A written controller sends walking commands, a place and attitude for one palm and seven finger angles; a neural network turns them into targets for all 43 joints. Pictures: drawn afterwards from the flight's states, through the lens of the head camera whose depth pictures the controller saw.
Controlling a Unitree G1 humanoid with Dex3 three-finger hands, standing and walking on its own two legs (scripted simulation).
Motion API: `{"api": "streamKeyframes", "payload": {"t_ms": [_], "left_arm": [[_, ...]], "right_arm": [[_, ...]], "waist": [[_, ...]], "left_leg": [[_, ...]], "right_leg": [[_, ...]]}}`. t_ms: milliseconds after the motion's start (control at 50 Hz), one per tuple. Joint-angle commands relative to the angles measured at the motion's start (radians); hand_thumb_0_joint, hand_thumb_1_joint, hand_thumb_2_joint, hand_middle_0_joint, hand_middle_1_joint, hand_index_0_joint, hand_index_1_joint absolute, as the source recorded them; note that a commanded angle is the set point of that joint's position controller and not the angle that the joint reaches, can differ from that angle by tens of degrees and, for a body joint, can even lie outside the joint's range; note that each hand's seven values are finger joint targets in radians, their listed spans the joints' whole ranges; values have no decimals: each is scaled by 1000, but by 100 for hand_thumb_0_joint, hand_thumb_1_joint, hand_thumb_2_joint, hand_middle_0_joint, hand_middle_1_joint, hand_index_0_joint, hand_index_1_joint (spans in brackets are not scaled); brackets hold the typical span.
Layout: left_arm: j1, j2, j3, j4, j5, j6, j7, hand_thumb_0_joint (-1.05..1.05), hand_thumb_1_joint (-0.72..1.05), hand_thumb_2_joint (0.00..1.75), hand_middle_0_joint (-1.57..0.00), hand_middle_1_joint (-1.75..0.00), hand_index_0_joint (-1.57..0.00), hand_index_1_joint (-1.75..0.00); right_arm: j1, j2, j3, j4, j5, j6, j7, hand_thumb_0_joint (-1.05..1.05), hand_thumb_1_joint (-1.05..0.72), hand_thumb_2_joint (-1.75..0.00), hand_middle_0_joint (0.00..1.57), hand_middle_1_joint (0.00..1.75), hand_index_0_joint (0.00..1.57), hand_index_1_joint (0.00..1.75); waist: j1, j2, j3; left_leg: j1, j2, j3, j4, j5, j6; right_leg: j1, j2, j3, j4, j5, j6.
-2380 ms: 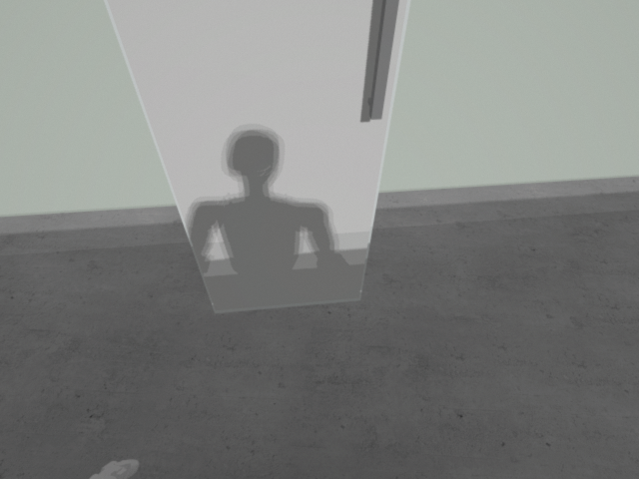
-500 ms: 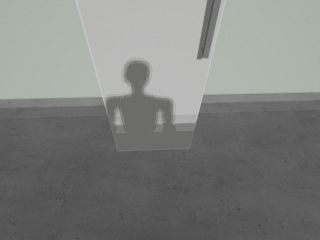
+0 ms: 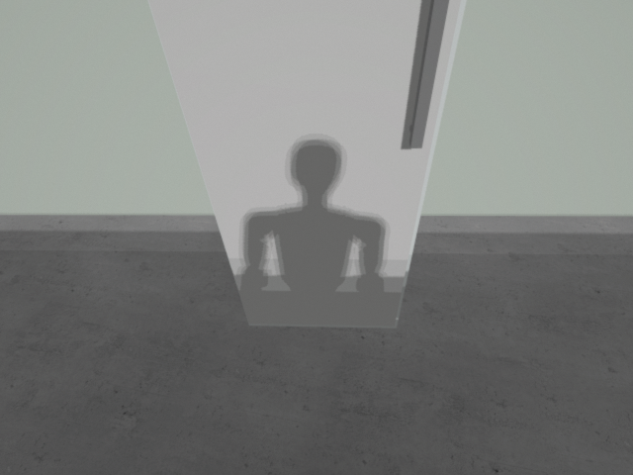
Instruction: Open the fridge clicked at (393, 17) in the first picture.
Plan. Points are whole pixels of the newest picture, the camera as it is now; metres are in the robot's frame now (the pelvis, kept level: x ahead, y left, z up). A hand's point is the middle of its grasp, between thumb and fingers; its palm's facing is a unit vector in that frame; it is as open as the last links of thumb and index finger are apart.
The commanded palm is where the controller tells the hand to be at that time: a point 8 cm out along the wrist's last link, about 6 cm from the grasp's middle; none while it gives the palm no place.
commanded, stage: take the last steps up to it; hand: right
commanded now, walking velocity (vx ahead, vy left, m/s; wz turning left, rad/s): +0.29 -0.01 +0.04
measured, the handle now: (429, 41) +0.70 -0.14 +0.25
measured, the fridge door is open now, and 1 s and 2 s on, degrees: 0 0 0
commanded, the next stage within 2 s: come to a stop and stand still in 0.30 s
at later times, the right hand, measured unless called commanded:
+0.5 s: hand (434, 407) +0.28 -0.16 -0.18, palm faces +0.04 +0.98 -0.17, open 7.2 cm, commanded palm none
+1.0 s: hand (496, 437) +0.25 -0.25 -0.18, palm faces +0.02 +0.98 -0.20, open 7.3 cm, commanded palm none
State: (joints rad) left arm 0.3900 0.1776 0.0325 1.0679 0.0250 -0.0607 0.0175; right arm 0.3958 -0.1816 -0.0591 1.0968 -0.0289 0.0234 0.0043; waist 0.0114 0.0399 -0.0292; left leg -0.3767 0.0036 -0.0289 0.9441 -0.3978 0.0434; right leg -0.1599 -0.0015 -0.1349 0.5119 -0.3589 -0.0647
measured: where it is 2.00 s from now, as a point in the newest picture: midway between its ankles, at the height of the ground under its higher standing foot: outside the picture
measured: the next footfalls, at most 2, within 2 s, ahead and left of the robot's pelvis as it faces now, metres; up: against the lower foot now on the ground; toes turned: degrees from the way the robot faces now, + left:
left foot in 0.38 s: +0.28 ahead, +0.08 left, +0.00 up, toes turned +8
right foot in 0.78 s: +0.32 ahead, -0.15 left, +0.00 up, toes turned -3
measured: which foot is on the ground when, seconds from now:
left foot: up 0.00-0.36, down 0.38-0.78, up 0.80-1.00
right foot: down 0.00-0.38, up 0.40-0.76, down 0.78-1.00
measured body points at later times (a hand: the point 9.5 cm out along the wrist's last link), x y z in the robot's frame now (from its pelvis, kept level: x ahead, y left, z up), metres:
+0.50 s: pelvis +0.19 +0.01 -0.01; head +0.22 +0.00 +0.44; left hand +0.11 +0.20 -0.16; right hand +0.28 -0.21 -0.16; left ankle +0.24 +0.07 -0.73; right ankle +0.07 -0.10 -0.64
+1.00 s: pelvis +0.19 -0.05 +0.00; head +0.23 -0.09 +0.45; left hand +0.28 +0.18 -0.12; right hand +0.25 -0.31 -0.17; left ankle +0.13 +0.10 -0.62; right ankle +0.28 -0.15 -0.73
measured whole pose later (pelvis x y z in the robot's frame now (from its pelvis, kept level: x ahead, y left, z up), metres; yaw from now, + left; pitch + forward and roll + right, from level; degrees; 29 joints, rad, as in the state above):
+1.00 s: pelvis +0.19 -0.05 +0.00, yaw +3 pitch +0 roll +3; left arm 0.14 0.13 0.03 0.95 0.03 0.01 0.04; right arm 0.23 -0.24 -0.09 0.97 -0.02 0.07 -0.03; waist -0.01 0.05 0.08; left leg -0.49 -0.03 -0.04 1.27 -0.41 -0.04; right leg -0.36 -0.08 -0.08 0.50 -0.13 -0.04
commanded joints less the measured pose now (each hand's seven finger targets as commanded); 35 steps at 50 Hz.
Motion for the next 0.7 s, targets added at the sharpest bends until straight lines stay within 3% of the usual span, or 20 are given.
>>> {"api": "streamKeyframes", "payload": {"t_ms": [0, 40, 60, 120, 200, 240, 300, 320, 340, 360, 380, 400, 420, 460, 480, 500, 520, 580, 620, 680], "left_arm": [[115, 83, 1, 10, -11, -28, 20, 0, 90, 90, -20, -30, -20, -30], [149, 73, -3, 32, -13, -38, 27, 0, 90, 90, -20, -30, -20, -30], [159, 65, -5, 41, -14, -40, 29, 0, 90, 90, -20, -30, -20, -30], [200, 50, -5, 66, -11, -40, 33, 0, 90, 90, -20, -30, -20, -30], [219, 45, -2, 92, -5, -30, 31, 0, 90, 90, -20, -30, -20, -30], [223, 53, 3, 105, -7, -22, 34, 0, 90, 90, -20, -30, -20, -30], [196, 68, 13, 105, -13, -14, 35, 0, 90, 90, -20, -30, -20, -30], [163, 74, 15, 93, -18, -13, 34, 0, 90, 90, -20, -30, -20, -30], [157, 53, 14, 81, -27, -15, 25, 0, 90, 90, -20, -30, -20, -30], [211, -3, 10, 61, -38, -24, 24, 0, 90, 90, -20, -30, -20, -30], [176, 20, 16, 51, -32, -14, 27, 0, 90, 90, -20, -30, -20, -30], [125, 5, 20, 44, -28, 2, 22, 0, 90, 90, -20, -30, -20, -30], [81, -16, 13, 36, -20, 13, 20, 0, 90, 90, -20, -30, -20, -30], [106, -60, -2, 43, -15, 47, 26, 0, 90, 90, -20, -30, -20, -30], [120, -80, -3, 46, -18, 64, 25, 0, 90, 90, -20, -30, -20, -30], [125, -94, 2, 41, -21, 73, 24, 0, 90, 90, -20, -30, -20, -30], [103, -88, 3, 31, -20, 81, 20, 0, 90, 90, -20, -30, -20, -30], [7, -37, 19, -20, -14, 92, 18, 0, 90, 90, -20, -30, -20, -30], [-44, -13, 27, -47, -15, 94, 17, 0, 90, 90, -20, -30, -20, -30], [-79, 17, 37, -69, -16, 95, 14, 0, 90, 90, -20, -30, -20, -30]], "right_arm": [[-106, -35, -8, -97, -7, -49, 17, 0, -90, -90, 20, 30, 20, 30], [-92, -17, -6, -89, -4, -45, 17, 0, -90, -90, 20, 30, 20, 30], [-99, -18, -5, -92, -2, -42, 16, 0, -90, -90, 20, 30, 20, 30], [-182, -7, 0, -122, -1, -43, 19, 0, -90, -90, 20, 30, 20, 30], [-282, 7, 10, -157, 6, -53, 16, 0, -90, -90, 20, 30, 20, 30], [-269, 3, 9, -152, 4, -57, 10, 0, -90, -90, 20, 30, 20, 30], [-115, -32, -3, -106, -2, -66, -4, 0, -90, -90, 20, 30, 20, 30], [-1, -53, -15, -72, -4, -73, -8, 0, -90, -90, 20, 30, 20, 30], [117, -114, -30, -38, -8, -87, -15, 0, -90, -90, 20, 30, 20, 30], [182, -187, -48, -23, 0, -93, -24, 0, -90, -90, 20, 30, 20, 30], [146, -199, -49, -32, 18, -86, -28, 0, -90, -90, 20, 30, 20, 30], [35, -147, -40, -53, 20, -81, -36, 0, -90, -90, 20, 30, 20, 30], [-52, -102, -22, -77, 16, -74, -44, 0, -90, -90, 20, 30, 20, 30], [-151, -41, 9, -103, 9, -75, -54, 0, -90, -90, 20, 30, 20, 30], [-174, -46, 13, -108, 4, -71, -57, 0, -90, -90, 20, 30, 20, 30], [-179, -52, 3, -122, -5, -64, -63, 0, -90, -90, 20, 30, 20, 30], [-149, -67, -5, -124, -3, -55, -61, 0, -90, -90, 20, 30, 20, 30], [-122, -101, -19, -125, 2, -35, -52, 0, -90, -90, 20, 30, 20, 30], [-140, -122, -28, -139, -1, -27, -52, 0, -90, -90, 20, 30, 20, 30], [-176, -140, -36, -163, -2, -15, -49, 0, -90, -90, 20, 30, 20, 30]], "waist": [[4, -70, 215], [-3, -117, 175], [-5, -132, 165], [11, -116, 176], [35, -151, 176], [21, -166, 152], [-50, -165, 66], [-109, -144, 22], [-155, -52, -63], [-132, 135, -172], [-120, 68, -157], [-85, 40, -53], [-57, -22, 56], [25, -87, 86], [46, -70, 77], [49, -46, 67], [27, -11, 46], [-5, 68, 28], [-6, 103, 8], [6, 133, 2]], "left_leg": [[-338, 74, 17, 173, 147, -23], [-346, 71, 47, 173, 184, -35], [-352, 70, 58, 160, 191, -37], [-361, 63, 112, 39, 222, -34], [-233, 23, 179, -216, 230, -12], [-145, -14, 200, -273, 216, 12], [71, -49, 202, -355, 232, 43], [235, -38, 186, -419, 307, 52], [469, 109, 26, -431, 466, 114], [658, 413, -407, -498, 725, 260], [563, 459, -450, -589, 677, 317], [411, 421, -352, -637, 614, 286], [236, 385, -253, -639, 674, 254], [24, 315, -65, -645, 815, 189], [-16, 283, 3, -626, 859, 163], [7, 264, 40, -595, 870, 160], [43, 254, 46, -585, 855, 156], [126, 271, -1, -556, 906, 173], [167, 282, -5, -519, 962, 175], [146, 268, 3, -481, 859, 150]], "right_leg": [[72, -279, 309, -375, 145, -74], [145, -244, 199, -331, 446, -53], [166, -238, 175, -321, 522, -59], [209, -220, 131, -307, 688, -53], [219, -202, 75, -266, 843, -60], [228, -212, 64, -205, 1006, -57], [213, -214, 62, 4, 1125, -32], [137, -198, 47, 144, 1033, -18], [-51, -146, 39, 400, 737, 3], [-310, 26, 19, 746, -124, 45], [-330, 6, 134, 878, -218, 26], [-327, -43, 152, 877, -146, 29], [-321, -75, 158, 832, -110, 42], [-191, -99, 173, 668, -80, 59], [-143, -91, 158, 556, -88, 68], [-139, -82, 129, 448, -97, 75], [-157, -67, 102, 413, -70, 80], [-225, -46, 96, 404, -54, 97], [-241, -47, 102, 366, -57, 107], [-185, -44, 102, 271, 4, 109]]}}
